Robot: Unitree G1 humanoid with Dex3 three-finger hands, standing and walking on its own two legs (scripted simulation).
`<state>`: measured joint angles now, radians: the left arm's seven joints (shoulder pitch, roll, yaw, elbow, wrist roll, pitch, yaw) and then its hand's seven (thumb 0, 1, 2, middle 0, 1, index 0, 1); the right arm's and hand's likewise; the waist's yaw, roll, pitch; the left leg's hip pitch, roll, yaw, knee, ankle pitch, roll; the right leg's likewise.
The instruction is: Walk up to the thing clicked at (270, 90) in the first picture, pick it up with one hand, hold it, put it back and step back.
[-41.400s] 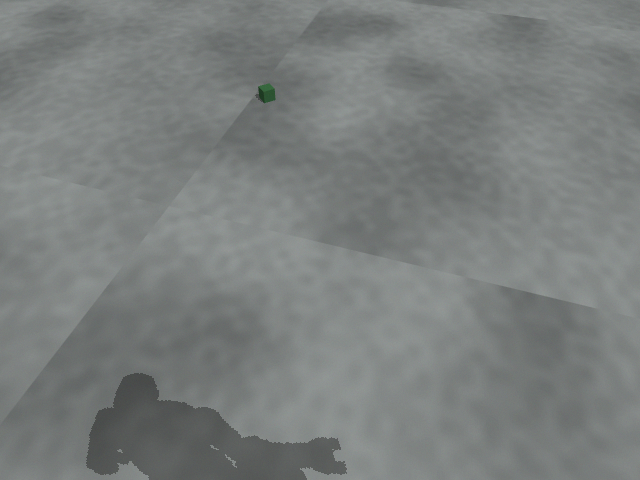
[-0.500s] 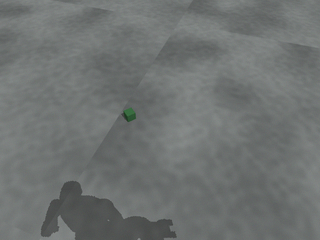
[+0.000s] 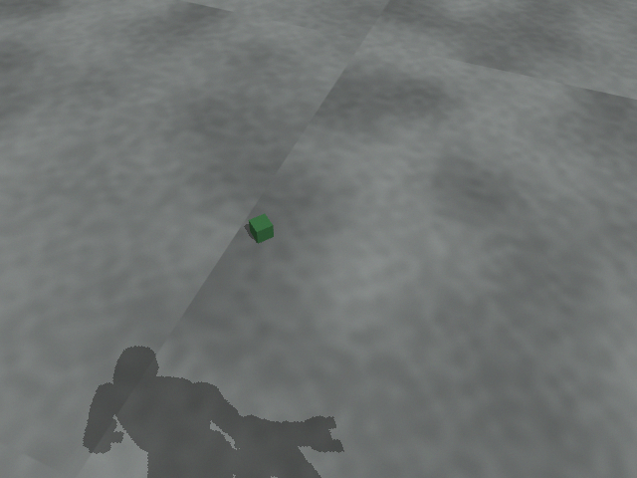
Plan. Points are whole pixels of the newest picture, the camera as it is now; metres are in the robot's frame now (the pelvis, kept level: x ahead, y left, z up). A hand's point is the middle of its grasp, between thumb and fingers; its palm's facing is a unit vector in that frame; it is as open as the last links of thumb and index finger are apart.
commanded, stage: step back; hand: left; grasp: from above
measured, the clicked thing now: (261, 228) +1.08 +0.20 -0.73
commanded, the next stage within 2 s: stand in 0.20 s
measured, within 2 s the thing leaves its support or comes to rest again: neither
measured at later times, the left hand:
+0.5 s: hand out of the picture +0.10 +0.25 -0.14, palm faces -0.01 -0.94 -0.34, open 7.4 cm
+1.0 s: hand out of the picture +0.06 +0.24 -0.14, palm faces -0.03 -0.94 -0.35, open 7.4 cm
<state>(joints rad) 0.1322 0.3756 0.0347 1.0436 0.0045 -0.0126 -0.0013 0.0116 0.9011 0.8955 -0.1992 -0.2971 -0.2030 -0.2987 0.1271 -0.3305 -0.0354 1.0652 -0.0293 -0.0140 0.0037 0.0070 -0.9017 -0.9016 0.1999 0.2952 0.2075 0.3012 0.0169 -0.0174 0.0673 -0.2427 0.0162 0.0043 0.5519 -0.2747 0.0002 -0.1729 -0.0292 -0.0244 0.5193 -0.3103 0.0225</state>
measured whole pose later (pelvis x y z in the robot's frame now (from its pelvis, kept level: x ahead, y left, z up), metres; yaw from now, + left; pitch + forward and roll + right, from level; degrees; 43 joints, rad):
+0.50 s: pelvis +0.00 +0.00 +0.01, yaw -1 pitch -3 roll +0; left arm 0.07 0.35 0.01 1.13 0.01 -0.02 0.00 0.01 0.90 0.90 -0.20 -0.30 -0.20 -0.30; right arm 0.04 -0.34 -0.02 1.12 -0.01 -0.01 0.01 0.01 -0.90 -0.90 0.20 0.30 0.21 0.30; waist 0.01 0.00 0.06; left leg -0.12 0.01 0.02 0.34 -0.17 -0.01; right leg -0.06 -0.03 -0.02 0.32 -0.21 0.02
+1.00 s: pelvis -0.01 -0.01 +0.01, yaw -1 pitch -3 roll +0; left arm 0.12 0.35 0.00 1.14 0.01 -0.01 -0.01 0.01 0.90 0.90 -0.20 -0.30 -0.20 -0.30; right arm 0.12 -0.35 -0.01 1.16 -0.02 -0.01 0.01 0.01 -0.90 -0.90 0.20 0.30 0.21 0.30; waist -0.01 0.01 0.05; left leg -0.14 0.03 0.01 0.32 -0.13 -0.02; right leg -0.09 -0.02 -0.02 0.32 -0.18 0.01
